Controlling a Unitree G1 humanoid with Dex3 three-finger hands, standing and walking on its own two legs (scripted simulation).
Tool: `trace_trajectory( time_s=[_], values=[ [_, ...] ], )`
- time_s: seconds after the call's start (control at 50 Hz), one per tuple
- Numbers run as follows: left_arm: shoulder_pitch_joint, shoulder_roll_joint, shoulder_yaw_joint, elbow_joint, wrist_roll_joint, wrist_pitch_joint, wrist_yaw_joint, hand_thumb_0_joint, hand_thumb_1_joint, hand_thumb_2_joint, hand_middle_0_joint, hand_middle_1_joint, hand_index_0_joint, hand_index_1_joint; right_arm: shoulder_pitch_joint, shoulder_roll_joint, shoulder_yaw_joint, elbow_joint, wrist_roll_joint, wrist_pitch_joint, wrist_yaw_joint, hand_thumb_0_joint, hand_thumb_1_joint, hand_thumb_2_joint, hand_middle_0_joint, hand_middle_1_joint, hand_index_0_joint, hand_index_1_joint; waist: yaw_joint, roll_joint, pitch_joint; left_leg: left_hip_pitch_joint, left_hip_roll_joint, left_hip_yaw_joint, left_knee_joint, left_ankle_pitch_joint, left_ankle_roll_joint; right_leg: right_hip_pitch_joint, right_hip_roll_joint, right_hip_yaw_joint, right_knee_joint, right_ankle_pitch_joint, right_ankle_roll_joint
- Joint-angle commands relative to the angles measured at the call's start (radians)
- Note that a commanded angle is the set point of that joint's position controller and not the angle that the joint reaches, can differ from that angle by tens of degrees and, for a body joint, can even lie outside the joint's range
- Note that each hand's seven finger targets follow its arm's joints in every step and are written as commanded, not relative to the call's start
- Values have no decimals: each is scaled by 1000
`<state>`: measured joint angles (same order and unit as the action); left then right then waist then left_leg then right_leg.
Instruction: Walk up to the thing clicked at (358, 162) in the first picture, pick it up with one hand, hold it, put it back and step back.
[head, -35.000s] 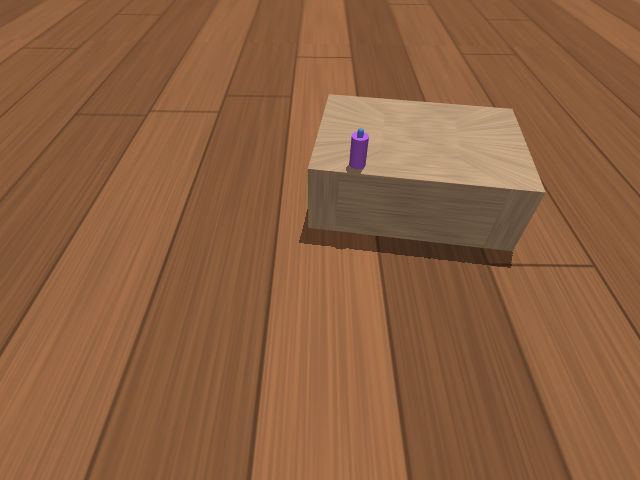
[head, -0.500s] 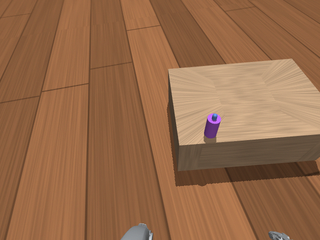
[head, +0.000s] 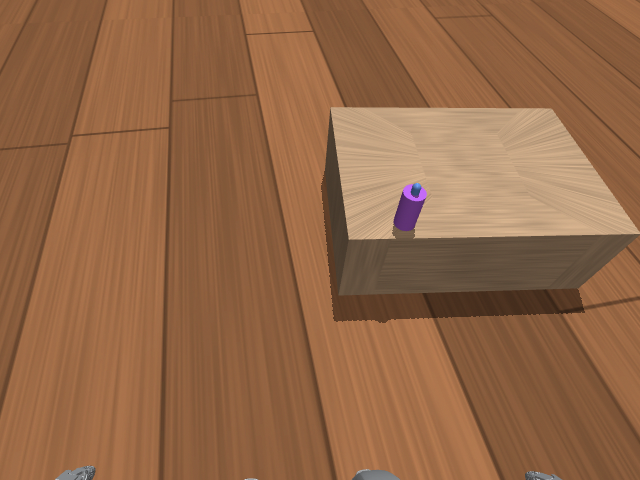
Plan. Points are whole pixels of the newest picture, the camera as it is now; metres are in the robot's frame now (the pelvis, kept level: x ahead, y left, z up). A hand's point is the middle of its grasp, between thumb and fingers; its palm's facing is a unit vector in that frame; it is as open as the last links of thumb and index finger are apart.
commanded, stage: step back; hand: right
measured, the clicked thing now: (410, 204) +0.87 -0.28 -0.35
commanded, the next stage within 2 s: stand in 1.36 s
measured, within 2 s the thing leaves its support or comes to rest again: neither
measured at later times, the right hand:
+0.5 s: hand out of the picture -0.09 -0.26 -0.16, palm faces -0.10 +0.92 -0.38, open 7.4 cm
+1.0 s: hand out of the picture -0.06 -0.25 -0.14, palm faces -0.04 +0.94 -0.35, open 7.4 cm
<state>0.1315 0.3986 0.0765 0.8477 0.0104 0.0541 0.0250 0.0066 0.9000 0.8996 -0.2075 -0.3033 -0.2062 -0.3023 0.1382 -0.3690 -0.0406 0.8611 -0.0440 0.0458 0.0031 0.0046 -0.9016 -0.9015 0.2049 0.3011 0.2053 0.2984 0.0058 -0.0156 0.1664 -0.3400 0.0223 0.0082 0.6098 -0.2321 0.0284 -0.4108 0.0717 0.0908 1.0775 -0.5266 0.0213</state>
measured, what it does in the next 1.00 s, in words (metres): walks backwards: right foot, then left foot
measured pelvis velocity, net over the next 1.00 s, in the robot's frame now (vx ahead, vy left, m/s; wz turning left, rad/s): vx -0.14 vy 0.00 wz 0.00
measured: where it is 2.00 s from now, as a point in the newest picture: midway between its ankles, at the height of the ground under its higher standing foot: outside the picture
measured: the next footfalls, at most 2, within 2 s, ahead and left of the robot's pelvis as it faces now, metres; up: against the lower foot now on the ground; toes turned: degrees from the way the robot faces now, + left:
right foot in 0.10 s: -0.10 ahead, -0.13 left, +0.00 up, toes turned +2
left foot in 0.42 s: -0.12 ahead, +0.12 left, +0.00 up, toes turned +1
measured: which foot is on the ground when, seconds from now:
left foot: down 0.00-0.14, up 0.16-0.40, down 0.42-1.00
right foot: up 0.00-0.08, down 0.10-1.00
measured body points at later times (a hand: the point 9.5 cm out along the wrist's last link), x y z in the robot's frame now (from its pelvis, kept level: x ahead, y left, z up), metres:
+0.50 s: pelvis -0.15 +0.01 +0.00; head -0.13 +0.01 +0.44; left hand -0.07 +0.34 -0.11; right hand -0.08 -0.31 -0.13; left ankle -0.16 +0.13 -0.73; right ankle -0.08 -0.12 -0.71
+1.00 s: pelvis -0.14 +0.00 +0.01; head -0.13 +0.01 +0.46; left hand -0.07 +0.31 -0.12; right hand -0.06 -0.30 -0.12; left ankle -0.16 +0.12 -0.73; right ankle -0.14 -0.13 -0.73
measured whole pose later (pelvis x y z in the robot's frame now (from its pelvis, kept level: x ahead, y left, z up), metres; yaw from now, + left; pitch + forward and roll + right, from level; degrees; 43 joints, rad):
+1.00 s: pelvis -0.14 +0.00 +0.01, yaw +0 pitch -2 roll +0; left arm 0.16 0.36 0.04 1.04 0.02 -0.02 -0.01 0.01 0.90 0.90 -0.21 -0.30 -0.21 -0.30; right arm 0.16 -0.34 -0.03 1.04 -0.03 -0.03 0.01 0.00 -0.90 -0.90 0.20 0.30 0.20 0.30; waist 0.02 -0.01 0.05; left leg -0.18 0.01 0.00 0.52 -0.31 0.00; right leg -0.20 0.01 0.04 0.50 -0.27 0.01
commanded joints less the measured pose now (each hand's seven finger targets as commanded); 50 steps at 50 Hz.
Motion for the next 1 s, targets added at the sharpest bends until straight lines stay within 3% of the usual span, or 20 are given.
trace_trajectory(
  time_s=[0.0,0.08,0.1,0.12,0.14,0.2,0.32,0.38,0.4,0.42,0.44,0.48,0.62,0.64,0.66,0.7,0.78,0.84,0.92,0.98],
  values=[
    [41,155,38,-61,7,-34,-2,0,900,900,-200,-300,-200,-300,-2,-273,-74,-76,5,-9,-23,0,-900,-900,200,300,200,300,-23,216,-217,235,235,-245,-138,280,208,23,-56,-48,-315,26,0],
    [166,173,45,12,25,-47,-5,0,900,900,-200,-300,-200,-300,-41,-270,-68,-81,28,11,-16,0,-900,-900,200,300,200,300,28,184,-295,95,186,-197,-64,158,105,271,-71,-69,-657,262,-56],
    [160,237,66,3,37,-50,-5,0,900,900,-200,-300,-200,-300,-44,-222,-52,-93,34,7,-13,0,-900,-900,200,300,200,300,25,27,-251,-89,93,-155,30,-1,42,302,-191,150,-677,186,-104],
    [109,353,91,-12,34,-39,-8,0,900,900,-200,-300,-200,-300,-104,-196,-56,-107,41,6,-29,0,-900,-900,200,300,200,300,83,-290,-168,-163,-100,-55,300,-329,-19,92,-426,433,-794,183,-266],
    [32,369,93,-57,39,-46,-3,0,900,900,-200,-300,-200,-300,-92,-228,-70,-102,34,14,-36,0,-900,-900,200,300,200,300,57,-260,-87,-124,-70,-187,499,-374,-40,-75,-525,515,-832,214,-334],
    [-92,247,65,-88,36,-50,7,0,900,900,-200,-300,-200,-300,18,-213,-61,-52,45,9,-34,0,-900,-900,200,300,200,300,-32,-92,-125,-107,-135,-189,613,-245,-35,8,-337,145,-667,501,-228],
    [37,237,71,-73,50,-48,4,0,900,900,-200,-300,-200,-300,5,-192,-54,-47,16,-24,-20,0,-900,-900,200,300,200,300,61,-187,-177,-105,-48,-39,147,-297,-43,271,-311,148,-653,158,-207],
    [1,242,61,-64,33,-32,-12,0,900,900,-200,-300,-200,-300,112,-184,-64,35,12,-42,-18,0,-900,-900,200,300,200,300,6,-163,-181,144,-65,31,-212,-142,-12,133,-289,110,-602,58,-163],
    [58,190,40,-56,31,-29,-17,0,900,900,-200,-300,-200,-300,116,-202,-73,50,4,-51,-21,0,-900,-900,200,300,200,300,14,-76,-195,246,-32,-61,-273,-154,0,45,-249,80,-514,39,-128],
    [79,125,19,-53,18,-31,-24,0,900,900,-200,-300,-200,-300,88,-256,-80,41,-13,-60,-23,0,-900,-900,200,300,200,300,20,120,-193,289,170,-400,-360,-415,64,-135,-156,10,-382,-7,-62],
    [-19,187,36,-44,14,-33,-17,0,900,900,-200,-300,-200,-300,20,-362,-89,22,-4,-62,-17,0,-900,-900,200,300,200,300,-27,200,-125,20,334,-570,-423,-597,185,-77,-100,-42,-240,-53,-34],
    [-21,200,49,-14,10,-40,-27,0,900,900,-200,-300,-200,-300,-65,-284,-68,15,-7,-84,-18,0,-900,-900,200,300,200,300,17,64,-45,-53,250,-414,-378,-435,157,-2,-100,68,-149,65,-42],
    [54,146,38,65,22,-75,-35,0,900,900,-200,-300,-200,-300,-32,-240,-62,34,-1,-64,-5,0,-900,-900,200,300,200,300,12,167,-108,13,155,-188,-227,-265,82,259,-46,-94,-683,184,-49],
    [82,158,39,78,27,-86,-27,0,900,900,-200,-300,-200,-300,-22,-202,-51,33,9,-62,-6,0,-900,-900,200,300,200,300,27,113,-141,-10,131,-152,-140,-171,54,350,-69,-34,-737,237,-61],
    [71,208,44,78,33,-94,-21,0,900,900,-200,-300,-200,-300,-36,-163,-42,21,19,-64,-4,0,-900,-900,200,300,200,300,27,-16,-146,-114,41,-98,-57,-237,-1,351,-172,179,-736,155,-110],
    [4,267,50,57,31,-99,-27,0,900,900,-200,-300,-200,-300,4,-183,-52,53,15,-62,-6,0,-900,-900,200,300,200,300,-6,-82,-95,-4,-10,-40,110,-278,-30,122,-352,372,-837,-190,-214],
    [-45,184,16,54,20,-93,-31,0,900,900,-200,-300,-200,-300,71,-172,-54,98,12,-87,-7,0,-900,-900,200,300,200,300,-41,-64,-131,224,30,-98,-176,-126,6,0,-224,134,-702,99,-114],
    [-28,152,5,82,10,-91,-40,0,900,900,-200,-300,-200,-300,-26,-228,-55,85,10,-97,-6,0,-900,-900,200,300,200,300,1,40,-117,103,177,-297,-331,-347,88,89,-89,-7,-567,153,-58],
    [-3,164,9,117,3,-107,-29,0,900,900,-200,-300,-200,-300,-54,-203,-41,102,15,-102,-10,0,-900,-900,200,300,200,300,20,95,-174,122,111,-134,-218,154,31,262,-137,15,-626,452,-71],
    [-16,184,11,119,1,-108,-21,0,900,900,-200,-300,-200,-300,-27,-188,-42,115,24,-99,-19,0,-900,-900,200,300,200,300,2,57,-235,165,69,-63,-136,302,-2,317,-173,40,-606,640,-91]
  ],
)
